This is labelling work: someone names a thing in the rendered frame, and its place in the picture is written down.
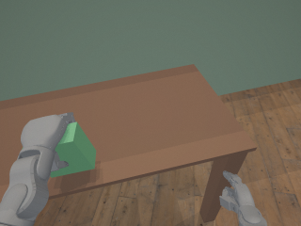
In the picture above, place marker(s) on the robot right forearm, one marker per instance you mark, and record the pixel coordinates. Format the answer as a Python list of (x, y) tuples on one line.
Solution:
[(249, 215)]

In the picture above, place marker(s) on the table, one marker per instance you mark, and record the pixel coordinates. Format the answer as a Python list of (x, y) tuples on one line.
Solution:
[(139, 125)]

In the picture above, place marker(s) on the robot left forearm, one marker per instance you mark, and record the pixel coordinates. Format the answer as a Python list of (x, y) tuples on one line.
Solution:
[(27, 192)]

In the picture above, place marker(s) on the sponge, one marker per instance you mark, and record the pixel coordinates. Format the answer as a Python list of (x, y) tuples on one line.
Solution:
[(76, 149)]

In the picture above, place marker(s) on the right robot hand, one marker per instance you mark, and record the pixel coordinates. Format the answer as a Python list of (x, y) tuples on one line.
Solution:
[(232, 199)]

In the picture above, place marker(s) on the left robot hand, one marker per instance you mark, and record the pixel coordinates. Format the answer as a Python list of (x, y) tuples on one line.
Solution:
[(46, 132)]

